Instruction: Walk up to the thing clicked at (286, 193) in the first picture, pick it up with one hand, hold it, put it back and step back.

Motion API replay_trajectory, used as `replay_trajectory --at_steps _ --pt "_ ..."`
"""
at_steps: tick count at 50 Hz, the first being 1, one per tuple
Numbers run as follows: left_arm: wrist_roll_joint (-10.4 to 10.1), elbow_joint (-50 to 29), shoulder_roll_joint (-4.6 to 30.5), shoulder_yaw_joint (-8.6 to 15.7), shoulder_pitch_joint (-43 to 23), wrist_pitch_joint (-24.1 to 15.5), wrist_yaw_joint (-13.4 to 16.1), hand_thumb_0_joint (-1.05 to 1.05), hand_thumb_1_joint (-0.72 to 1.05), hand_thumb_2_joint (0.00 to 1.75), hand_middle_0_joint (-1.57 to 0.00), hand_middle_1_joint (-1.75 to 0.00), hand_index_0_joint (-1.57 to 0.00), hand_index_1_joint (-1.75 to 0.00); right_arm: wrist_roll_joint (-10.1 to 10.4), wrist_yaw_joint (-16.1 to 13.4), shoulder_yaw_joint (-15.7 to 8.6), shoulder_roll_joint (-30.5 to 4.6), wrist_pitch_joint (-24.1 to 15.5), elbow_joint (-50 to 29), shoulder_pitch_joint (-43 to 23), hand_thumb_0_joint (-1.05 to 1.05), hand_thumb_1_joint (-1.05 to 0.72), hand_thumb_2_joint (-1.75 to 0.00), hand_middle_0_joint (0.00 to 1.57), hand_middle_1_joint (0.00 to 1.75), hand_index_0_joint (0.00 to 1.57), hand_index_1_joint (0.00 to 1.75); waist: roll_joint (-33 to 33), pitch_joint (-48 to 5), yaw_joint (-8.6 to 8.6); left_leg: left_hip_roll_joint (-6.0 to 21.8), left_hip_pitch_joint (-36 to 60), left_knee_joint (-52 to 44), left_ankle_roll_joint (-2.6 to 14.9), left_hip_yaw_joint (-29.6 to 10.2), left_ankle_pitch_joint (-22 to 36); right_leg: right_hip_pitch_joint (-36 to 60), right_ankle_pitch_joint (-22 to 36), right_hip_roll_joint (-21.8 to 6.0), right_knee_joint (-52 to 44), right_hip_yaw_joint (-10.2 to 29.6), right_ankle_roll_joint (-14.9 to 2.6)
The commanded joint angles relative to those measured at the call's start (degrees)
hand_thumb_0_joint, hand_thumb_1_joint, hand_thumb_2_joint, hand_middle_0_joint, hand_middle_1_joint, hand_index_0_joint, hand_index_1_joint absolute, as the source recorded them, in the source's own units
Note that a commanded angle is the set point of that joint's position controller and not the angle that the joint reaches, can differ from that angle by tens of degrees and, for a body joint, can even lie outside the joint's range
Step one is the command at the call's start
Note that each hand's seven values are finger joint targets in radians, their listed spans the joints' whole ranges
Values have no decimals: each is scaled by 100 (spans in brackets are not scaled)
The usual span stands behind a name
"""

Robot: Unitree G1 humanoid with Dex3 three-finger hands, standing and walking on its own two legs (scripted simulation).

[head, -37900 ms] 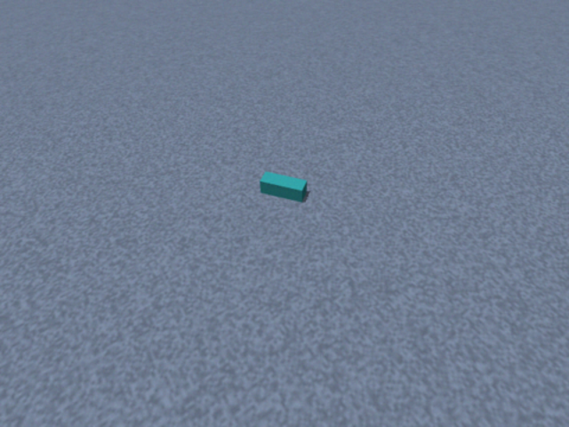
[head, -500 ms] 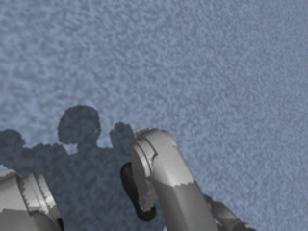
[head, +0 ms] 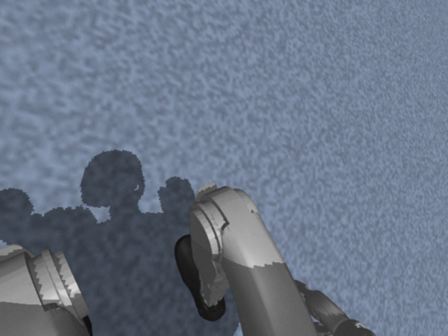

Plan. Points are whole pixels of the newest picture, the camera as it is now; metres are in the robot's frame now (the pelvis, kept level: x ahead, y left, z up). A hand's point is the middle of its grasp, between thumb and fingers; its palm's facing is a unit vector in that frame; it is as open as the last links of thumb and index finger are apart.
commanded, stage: open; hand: left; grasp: from above
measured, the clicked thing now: out of the picture +0.45 +0.39 -0.27
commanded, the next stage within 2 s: withdraw in 0.22 s
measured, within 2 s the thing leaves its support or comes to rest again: neither
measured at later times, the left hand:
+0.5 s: hand out of the picture +0.45 +0.39 -0.22, palm faces -0.39 -0.15 -0.91, open 14.0 cm
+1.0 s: hand out of the picture +0.43 +0.40 -0.09, palm faces -0.54 -0.19 -0.82, open 14.0 cm
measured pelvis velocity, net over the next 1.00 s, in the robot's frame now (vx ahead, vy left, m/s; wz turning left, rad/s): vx -0.01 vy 0.00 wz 0.08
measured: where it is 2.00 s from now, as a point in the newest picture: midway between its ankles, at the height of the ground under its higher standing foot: (149, 321)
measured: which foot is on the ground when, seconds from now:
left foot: down 0.00-1.00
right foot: down 0.00-1.00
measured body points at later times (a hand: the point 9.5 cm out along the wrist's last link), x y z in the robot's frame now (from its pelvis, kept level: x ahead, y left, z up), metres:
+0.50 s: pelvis +0.00 +0.00 +0.00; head +0.26 +0.15 +0.32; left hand +0.47 +0.40 -0.17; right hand +0.08 -0.25 -0.06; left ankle +0.07 +0.13 -0.28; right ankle +0.11 -0.13 -0.28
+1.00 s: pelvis -0.01 +0.00 +0.05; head +0.23 +0.12 +0.41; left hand +0.45 +0.41 -0.04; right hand +0.11 -0.26 -0.04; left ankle +0.07 +0.13 -0.28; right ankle +0.11 -0.13 -0.28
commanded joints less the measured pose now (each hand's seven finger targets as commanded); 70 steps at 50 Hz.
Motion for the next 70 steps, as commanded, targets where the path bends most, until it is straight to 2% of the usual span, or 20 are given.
replay_trajectory --at_steps 1,17,25,28,31,34,36,39,42,44,46,50,54,57,60,62,65,66,69,70 --pt "-97 -796 1500 104 -1402 -107 171 0 -52 99 -6 -106 -7 -105 46 -89 -561 -1870 86 26 961 0 -89 -90 20 30 20 30 3293 -3745 -188 253 3308 -1356 113 716 1305 1642 1676 169 -1156 -688 -479" --pt "83 -668 1527 102 -1472 -137 397 0 -52 97 -6 -105 -8 -102 -9 -87 -527 -1872 54 69 992 0 -90 -90 20 30 20 30 3517 -3616 -240 268 3454 -1438 61 648 1299 1469 1651 167 -1065 -742 -492" --pt "62 -1646 1962 505 -1825 77 376 0 -54 98 -6 -102 -7 -101 17 -58 -695 -1886 35 -34 1032 0 -91 -90 20 30 20 30 4121 -4355 -7 245 3743 -1469 20 777 1435 1574 1767 132 -1073 -670 -518" --pt "-3 -2285 1891 548 -1675 259 162 0 -54 98 -6 -102 -7 -101 84 -16 -838 -1791 93 -103 1019 0 -91 -90 20 30 20 30 4453 -4826 250 215 3883 -1518 33 907 1648 1638 1914 111 -1108 -555 -539" --pt "-158 -2846 1580 555 -1429 485 -255 0 -54 99 -6 -101 -7 -101 224 43 -1100 -1703 185 -118 1161 0 -91 -90 20 30 20 30 4664 -5101 439 173 4120 -1688 17 965 1894 1463 1931 71 -1139 -466 -577" --pt "-406 -3021 937 271 -1380 744 -816 0 -54 99 -6 -101 -7 -100 404 81 -1308 -1579 355 -149 1318 0 -90 -90 20 30 20 30 4042 -5043 368 131 3865 -1867 112 1019 1605 1510 1743 63 -1435 -352 -566" --pt "-616 -2763 449 -14 -1189 883 -1223 0 -53 99 -7 -101 -7 -100 510 19 -1431 -1558 513 -165 1456 0 -90 -90 20 30 20 30 3375 -4503 267 101 3434 -2076 162 1034 1145 1555 1476 60 -1720 -301 -571" --pt "-807 -2640 96 -335 -970 998 -1824 0 -53 99 -7 -100 -7 -100 628 -96 -1505 -1589 733 -160 1632 0 -90 -90 20 30 20 30 2669 -4090 258 53 3024 -2255 221 1012 872 1651 1256 34 -1932 -241 -609" --pt "-991 -2823 -19 -418 -850 942 -2306 0 -51 98 -7 -100 -8 -100 727 -234 -1517 -1573 880 -175 1649 0 -90 -90 20 30 20 30 2369 -3968 330 15 3103 -2375 242 984 924 1724 1239 -25 -2043 -183 -643" --pt "-1074 -3107 131 -296 -1015 741 -2498 0 -50 98 -8 -99 -8 -99 752 -318 -1499 -1542 954 -202 1669 0 -90 -90 20 30 20 30 2255 -4145 328 -12 3201 -2348 250 962 1096 1835 1353 -56 -2066 -159 -632" --pt "-1129 -3080 227 -194 -1036 460 -2593 0 -50 98 -8 -100 -8 -99 737 -383 -1436 -1495 1002 -240 1642 0 -90 -90 20 30 20 30 2019 -3953 297 -52 3022 -2254 268 971 1064 1873 1275 -82 -2103 -122 -634" --pt "-942 -3038 756 155 -1379 -328 -2432 0 -52 99 -8 -99 -8 -99 633 -514 -1232 -1379 1047 -198 1398 0 -90 -90 20 30 20 30 2254 -4201 339 -50 3221 -2046 216 995 1096 1763 1256 -76 -1922 -91 -607" --pt "-516 -2934 1062 338 -1818 -876 -1691 0 -54 99 -7 -101 -7 -100 463 -534 -1077 -1383 1091 -100 1114 0 -90 -90 20 30 20 30 3257 -4627 438 2 3892 -2086 137 1044 1117 1479 1240 -71 -1662 -168 -603" --pt "-141 -2744 1046 328 -2118 -773 -1021 0 -53 98 -8 -100 -8 -99 386 -457 -1080 -1448 1128 12 1145 0 -90 -90 20 30 20 30 3782 -4708 343 6 4091 -2161 116 1102 1063 1254 1238 -62 -1536 -252 -585" --pt "45 -2546 1061 303 -2502 -480 -647 0 -52 98 -8 -99 -8 -99 370 -406 -1166 -1522 1033 113 1332 0 -90 -90 20 30 20 30 3911 -4638 205 19 4063 -2251 89 1043 830 908 1130 -94 -1474 -349 -596" --pt "134 -2505 1227 350 -2748 -214 -537 0 -53 98 -8 -99 -8 -98 383 -379 -1213 -1546 971 101 1404 0 -90 -90 20 30 20 30 4026 -4869 208 27 4099 -2220 98 1023 838 890 1192 -117 -1418 -343 -597" --pt "68 -1986 1189 297 -2569 182 -530 0 -50 96 -9 -97 -10 -96 439 -349 -1236 -1549 928 17 1407 0 -90 -90 20 30 20 30 3714 -4826 236 10 3733 -2132 163 1108 695 891 1109 -114 -1497 -263 -587" --pt "36 -1810 1106 218 -2401 287 -616 0 -50 96 -9 -97 -10 -96 459 -349 -1242 -1543 904 10 1433 0 -90 -90 20 30 20 30 3530 -4656 202 1 3633 -2135 184 1104 619 901 1055 -114 -1546 -237 -585" --pt "-31 -1897 1315 238 -2096 542 -964 0 -51 96 -9 -98 -9 -97 512 -348 -1253 -1517 922 -88 1488 0 -90 -90 20 30 20 30 3366 -4916 354 -35 3463 -2085 232 1201 875 1326 1220 -91 -1636 -150 -578" --pt "-81 -1855 1287 205 -1920 599 -1124 0 -43 88 -17 -90 -17 -89 529 -342 -1253 -1477 942 -119 1519 0 -88 -89 20 30 20 30 3255 -4892 357 -36 3362 -2115 244 1211 931 1499 1263 -85 -1667 -134 -560"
